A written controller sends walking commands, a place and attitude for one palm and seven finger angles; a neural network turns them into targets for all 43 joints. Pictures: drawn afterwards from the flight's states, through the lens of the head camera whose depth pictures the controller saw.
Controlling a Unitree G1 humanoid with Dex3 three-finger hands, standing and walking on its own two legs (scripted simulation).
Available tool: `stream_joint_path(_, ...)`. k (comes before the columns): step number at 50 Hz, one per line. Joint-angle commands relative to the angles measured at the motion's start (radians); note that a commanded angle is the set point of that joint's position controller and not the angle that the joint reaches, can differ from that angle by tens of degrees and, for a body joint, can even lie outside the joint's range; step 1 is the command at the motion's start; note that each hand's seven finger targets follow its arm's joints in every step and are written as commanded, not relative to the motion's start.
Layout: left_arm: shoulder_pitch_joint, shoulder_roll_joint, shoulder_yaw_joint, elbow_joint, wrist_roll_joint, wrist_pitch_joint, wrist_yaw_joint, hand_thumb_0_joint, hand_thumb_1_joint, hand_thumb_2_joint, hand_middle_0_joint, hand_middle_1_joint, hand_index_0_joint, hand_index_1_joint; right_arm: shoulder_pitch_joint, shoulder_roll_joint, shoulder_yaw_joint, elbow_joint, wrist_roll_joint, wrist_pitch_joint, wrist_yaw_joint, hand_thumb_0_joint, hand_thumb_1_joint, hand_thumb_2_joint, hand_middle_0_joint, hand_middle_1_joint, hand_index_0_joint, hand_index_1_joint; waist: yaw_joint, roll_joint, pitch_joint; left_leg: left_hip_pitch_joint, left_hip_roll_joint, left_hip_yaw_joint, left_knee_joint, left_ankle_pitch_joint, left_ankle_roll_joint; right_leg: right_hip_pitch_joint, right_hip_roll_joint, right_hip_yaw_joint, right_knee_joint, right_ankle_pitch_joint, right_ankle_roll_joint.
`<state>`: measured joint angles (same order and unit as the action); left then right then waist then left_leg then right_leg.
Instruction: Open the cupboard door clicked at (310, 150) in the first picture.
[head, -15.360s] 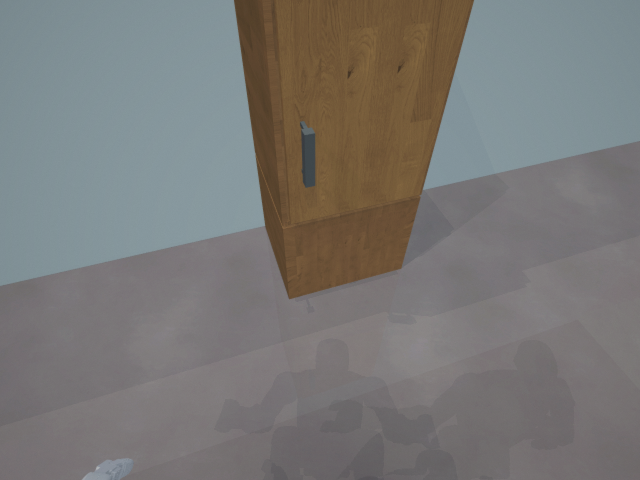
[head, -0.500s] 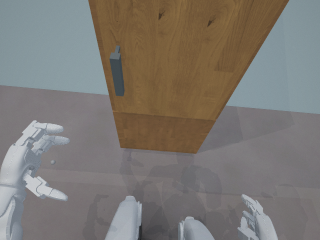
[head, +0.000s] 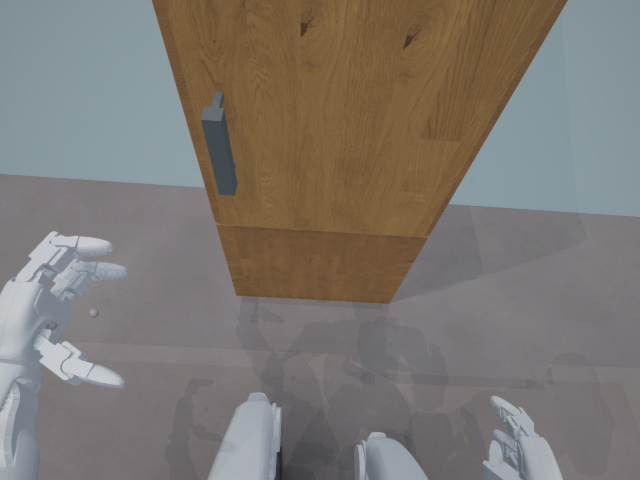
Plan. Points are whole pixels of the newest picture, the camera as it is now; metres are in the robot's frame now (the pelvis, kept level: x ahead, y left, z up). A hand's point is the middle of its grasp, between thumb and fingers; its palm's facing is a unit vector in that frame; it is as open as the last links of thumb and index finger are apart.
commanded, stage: raise the hand with hooked fingers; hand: left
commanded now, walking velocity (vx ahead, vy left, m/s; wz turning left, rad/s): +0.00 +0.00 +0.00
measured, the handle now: (223, 145) +0.56 +0.18 +0.03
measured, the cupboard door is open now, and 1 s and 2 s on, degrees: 0 0 0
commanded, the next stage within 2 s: move the hooked fingers beside the handle in 0.08 s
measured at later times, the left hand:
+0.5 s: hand (111, 273) +0.33 +0.27 +0.04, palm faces +0.02 -1.00 -0.03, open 14.0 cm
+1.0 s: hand (140, 227) +0.40 +0.26 +0.03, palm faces +0.03 -1.00 -0.02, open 14.0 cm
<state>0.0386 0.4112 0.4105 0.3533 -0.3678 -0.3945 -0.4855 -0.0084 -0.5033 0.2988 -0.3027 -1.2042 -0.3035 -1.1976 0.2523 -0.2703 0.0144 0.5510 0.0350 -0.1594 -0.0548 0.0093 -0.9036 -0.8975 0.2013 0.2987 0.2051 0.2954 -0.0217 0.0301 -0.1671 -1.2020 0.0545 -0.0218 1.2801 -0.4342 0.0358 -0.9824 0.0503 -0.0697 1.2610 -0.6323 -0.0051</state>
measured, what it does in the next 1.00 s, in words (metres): stands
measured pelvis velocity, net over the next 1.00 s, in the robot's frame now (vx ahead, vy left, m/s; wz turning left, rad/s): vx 0.00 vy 0.00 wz -0.02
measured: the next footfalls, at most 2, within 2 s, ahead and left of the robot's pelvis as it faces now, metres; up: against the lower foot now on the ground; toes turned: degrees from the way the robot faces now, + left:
none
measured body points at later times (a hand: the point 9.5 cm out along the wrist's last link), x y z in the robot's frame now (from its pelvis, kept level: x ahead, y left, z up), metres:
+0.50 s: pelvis +0.00 +0.00 -0.01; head +0.10 +0.03 +0.43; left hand +0.33 +0.32 +0.04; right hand +0.16 -0.26 -0.09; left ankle +0.09 +0.10 -0.62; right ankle -0.01 -0.13 -0.62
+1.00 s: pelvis +0.00 +0.00 -0.01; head +0.12 +0.04 +0.43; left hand +0.40 +0.31 +0.03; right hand +0.10 -0.27 -0.11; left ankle +0.09 +0.10 -0.62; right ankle -0.01 -0.13 -0.62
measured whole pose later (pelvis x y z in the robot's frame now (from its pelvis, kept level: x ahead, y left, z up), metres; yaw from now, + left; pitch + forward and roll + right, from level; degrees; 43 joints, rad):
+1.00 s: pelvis +0.00 +0.00 -0.01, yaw -1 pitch +23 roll -5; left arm -0.44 0.47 0.44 0.78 -0.23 -0.40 -0.41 -0.01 -0.50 0.30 -0.30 -1.20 -0.30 -1.20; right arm 0.28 -0.27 0.03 0.60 0.02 -0.06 -0.05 0.01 -0.90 -0.90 0.20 0.30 0.21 0.30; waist -0.08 0.02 -0.17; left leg -1.28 0.07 -0.01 1.31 -0.44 0.04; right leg -1.06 0.06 -0.05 1.29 -0.63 0.00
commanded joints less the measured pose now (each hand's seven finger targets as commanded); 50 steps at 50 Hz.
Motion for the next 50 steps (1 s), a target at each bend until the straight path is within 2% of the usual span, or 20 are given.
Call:
stream_joint_path(1, -0.096, 0.23, 0.097, -0.203, -0.033, -0.035, -0.01, 0.0, -0.5, 0.3, -0.3, -1.2, -0.3, -1.2, 0.013, -0.174, -0.071, -0.139, 0.003, -0.043, -0.014, 0.0, -0.9, -0.9, 0.2, 0.3, 0.2, 0.3, 0.019, 0.109, -0.317, 0.519, -0.009, -0.072, -0.196, 0.133, -0.007, -0.065, 0.013, 0.012, -0.203, 0.202, -0.025)
stream_joint_path(5, -0.116, 0.221, 0.112, -0.164, -0.041, -0.046, 0.0, 0.0, -0.5, 0.3, -0.3, -1.2, -0.3, -1.2, 0.015, -0.168, -0.069, -0.135, 0.0, -0.039, -0.015, 0.0, -0.9, -0.9, 0.2, 0.3, 0.2, 0.3, 0.015, 0.053, -0.301, 0.461, -0.013, -0.058, -0.167, 0.141, -0.002, -0.045, 0.017, 0.018, -0.199, 0.209, -0.023)
stream_joint_path(11, -0.201, 0.182, 0.041, -0.173, -0.016, -0.063, -0.01, 0.0, -0.5, 0.3, -0.3, -1.2, -0.3, -1.2, 0.011, -0.173, -0.069, -0.129, -0.001, -0.04, -0.014, 0.0, -0.9, -0.9, 0.2, 0.3, 0.2, 0.3, -0.005, 0.103, -0.311, 0.511, -0.009, -0.073, -0.17, 0.121, -0.007, -0.105, 0.014, 0.011, -0.186, 0.188, -0.026)
stream_joint_path(13, -0.263, 0.199, 0.042, -0.161, -0.011, -0.06, -0.013, 0.0, -0.5, 0.3, -0.3, -1.2, -0.3, -1.2, 0.016, -0.177, -0.067, -0.116, -0.002, -0.04, -0.018, 0.0, -0.9, -0.9, 0.2, 0.3, 0.2, 0.3, -0.018, 0.099, -0.311, 0.503, -0.008, -0.073, -0.16, 0.111, -0.005, -0.113, 0.014, 0.017, -0.189, 0.185, -0.026)
stream_joint_path(18, -0.366, 0.291, 0.118, -0.087, 0.005, -0.052, 0.003, 0.0, -0.5, 0.3, -0.3, -1.2, -0.3, -1.2, 0.017, -0.178, -0.06, -0.1, -0.006, -0.025, -0.028, 0.0, -0.9, -0.9, 0.2, 0.3, 0.2, 0.3, -0.002, 0.09, -0.334, 0.464, -0.007, -0.059, -0.139, 0.108, -0.003, -0.092, 0.014, 0.033, -0.185, 0.175, -0.03)
stream_joint_path(21, -0.413, 0.285, 0.106, -0.082, 0.012, -0.053, 0.013, 0.0, -0.5, 0.3, -0.3, -1.2, -0.3, -1.2, 0.012, -0.173, -0.058, -0.102, -0.006, -0.016, -0.024, 0.0, -0.9, -0.9, 0.2, 0.3, 0.2, 0.3, 0.006, 0.131, -0.364, 0.499, -0.01, -0.061, -0.148, 0.127, -0.007, -0.086, 0.013, 0.028, -0.181, 0.185, -0.032)
stream_joint_path(24, -0.381, 0.281, 0.104, -0.051, 0.017, -0.04, 0.011, 0.0, -0.5, 0.3, -0.3, -1.2, -0.3, -1.2, 0.023, -0.174, -0.061, -0.103, -0.005, -0.006, -0.018, 0.0, -0.9, -0.9, 0.2, 0.3, 0.2, 0.3, 0.015, 0.146, -0.397, 0.535, -0.006, -0.06, -0.155, 0.163, -0.009, -0.081, 0.015, 0.027, -0.184, 0.211, -0.033)
stream_joint_path(26, -0.407, 0.278, 0.092, -0.013, 0.024, -0.023, 0.011, 0.0, -0.5, 0.3, -0.3, -1.2, -0.3, -1.2, 0.029, -0.177, -0.061, -0.096, -0.005, 0.003, -0.014, 0.0, -0.9, -0.9, 0.2, 0.3, 0.2, 0.3, 0.004, 0.124, -0.38, 0.515, -0.005, -0.06, -0.153, 0.164, -0.007, -0.08, 0.015, 0.026, -0.186, 0.219, -0.029)
stream_joint_path(27, -0.394, 0.278, 0.103, 0.033, 0.021, -0.013, 0.007, 0.0, -0.5, 0.3, -0.3, -1.2, -0.3, -1.2, 0.043, -0.177, -0.061, -0.097, -0.004, 0.005, -0.013, 0.0, -0.9, -0.9, 0.2, 0.3, 0.2, 0.3, 0.003, 0.083, -0.372, 0.482, -0.007, -0.057, -0.143, 0.158, -0.002, -0.067, 0.019, 0.027, -0.185, 0.221, -0.029)
stream_joint_path(30, -0.488, 0.297, 0.105, 0.127, 0.033, 0.001, 0.004, 0.0, -0.5, 0.3, -0.3, -1.2, -0.3, -1.2, 0.051, -0.185, -0.059, -0.082, -0.001, 0.023, -0.016, 0.0, -0.9, -0.9, 0.2, 0.3, 0.2, 0.3, -0.023, 0.034, -0.31, 0.391, -0.007, -0.043, -0.126, 0.114, 0.005, -0.076, 0.016, 0.037, -0.191, 0.197, -0.02)
stream_joint_path(32, -0.534, 0.301, 0.108, 0.124, 0.033, -0.019, 0.002, 0.0, -0.5, 0.3, -0.3, -1.2, -0.3, -1.2, 0.059, -0.185, -0.062, -0.083, -0.003, 0.022, -0.015, 0.0, -0.9, -0.9, 0.2, 0.3, 0.2, 0.3, -0.02, 0.05, -0.332, 0.406, -0.008, -0.045, -0.119, 0.127, 0.005, -0.082, 0.019, 0.036, -0.178, 0.203, -0.026)
stream_joint_path(33, -0.544, 0.324, 0.123, 0.106, 0.04, -0.035, 0.004, 0.0, -0.5, 0.3, -0.3, -1.2, -0.3, -1.2, 0.061, -0.189, -0.065, -0.079, -0.004, 0.024, -0.014, 0.0, -0.9, -0.9, 0.2, 0.3, 0.2, 0.3, -0.01, 0.089, -0.364, 0.453, -0.003, -0.05, -0.126, 0.148, -0.001, -0.097, 0.019, 0.032, -0.173, 0.209, -0.028)
stream_joint_path(35, -0.577, 0.274, 0.068, 0.049, 0.048, -0.066, 0.007, 0.0, -0.5, 0.3, -0.3, -1.2, -0.3, -1.2, 0.065, -0.185, -0.07, -0.082, -0.006, 0.026, -0.008, 0.0, -0.9, -0.9, 0.2, 0.3, 0.2, 0.3, -0.017, 0.138, -0.399, 0.545, 0.0, -0.072, -0.148, 0.156, -0.009, -0.14, 0.019, 0.019, -0.168, 0.2, -0.033)
stream_joint_path(37, -0.612, 0.273, 0.062, 0.028, 0.053, -0.089, 0.02, 0.0, -0.5, 0.3, -0.3, -1.2, -0.3, -1.2, 0.075, -0.185, -0.072, -0.071, -0.01, 0.025, -0.007, 0.0, -0.9, -0.9, 0.2, 0.3, 0.2, 0.3, -0.022, 0.167, -0.416, 0.593, 0.003, -0.09, -0.154, 0.168, -0.012, -0.165, 0.022, 0.013, -0.159, 0.203, -0.039)
stream_joint_path(40, -0.657, 0.267, 0.051, 0.104, 0.076, -0.08, 0.045, 0.0, -0.5, 0.3, -0.3, -1.2, -0.3, -1.2, 0.084, -0.191, -0.072, -0.047, -0.011, 0.04, -0.008, 0.0, -0.9, -0.9, 0.2, 0.3, 0.2, 0.3, -0.044, 0.12, -0.372, 0.566, 0.007, -0.109, -0.173, 0.084, -0.014, -0.201, 0.017, 0.008, -0.164, 0.166, -0.031)
stream_joint_path(42, -0.679, 0.319, 0.097, 0.165, 0.086, -0.07, 0.06, 0.0, -0.5, 0.3, -0.3, -1.2, -0.3, -1.2, 0.094, -0.195, -0.069, -0.041, -0.013, 0.047, -0.012, 0.0, -0.9, -0.9, 0.2, 0.3, 0.2, 0.3, -0.032, 0.103, -0.361, 0.52, 0.002, -0.101, -0.165, 0.065, -0.01, -0.187, 0.018, 0.013, -0.162, 0.154, -0.033)
stream_joint_path(44, -0.718, 0.312, 0.086, 0.212, 0.101, -0.058, 0.07, 0.0, -0.5, 0.3, -0.3, -1.2, -0.3, -1.2, 0.094, -0.193, -0.065, -0.042, -0.012, 0.06, -0.011, 0.0, -0.9, -0.9, 0.2, 0.3, 0.2, 0.3, -0.037, 0.096, -0.357, 0.501, 0.001, -0.093, -0.163, 0.057, -0.009, -0.189, 0.014, 0.014, -0.162, 0.149, -0.028)
stream_joint_path(45, -0.734, 0.337, 0.106, 0.226, 0.106, -0.058, 0.076, 0.0, -0.5, 0.3, -0.3, -1.2, -0.3, -1.2, 0.097, -0.195, -0.065, -0.041, -0.015, 0.065, -0.011, 0.0, -0.9, -0.9, 0.2, 0.3, 0.2, 0.3, -0.032, 0.092, -0.364, 0.49, 0.0, -0.091, -0.159, 0.058, -0.009, -0.177, 0.013, 0.015, -0.16, 0.15, -0.029)
stream_joint_path(48, -0.779, 0.358, 0.111, 0.207, 0.12, -0.081, 0.081, 0.0, -0.5, 0.3, -0.3, -1.2, -0.3, -1.2, 0.103, -0.191, -0.063, -0.044, -0.019, 0.073, -0.008, 0.0, -0.9, -0.9, 0.2, 0.3, 0.2, 0.3, -0.021, 0.15, -0.434, 0.547, 0.003, -0.083, -0.143, 0.141, -0.013, -0.171, 0.016, 0.019, -0.15, 0.19, -0.035)
stream_joint_path(50, -0.81, 0.317, 0.071, 0.206, 0.126, -0.093, 0.081, 0.0, -0.5, 0.3, -0.3, -1.2, -0.3, -1.2, 0.111, -0.189, -0.066, -0.038, -0.02, 0.08, -0.003, 0.0, -0.9, -0.9, 0.2, 0.3, 0.2, 0.3, -0.04, 0.157, -0.442, 0.587, 0.008, -0.094, -0.143, 0.158, -0.015, -0.197, 0.017, 0.014, -0.149, 0.203, -0.034)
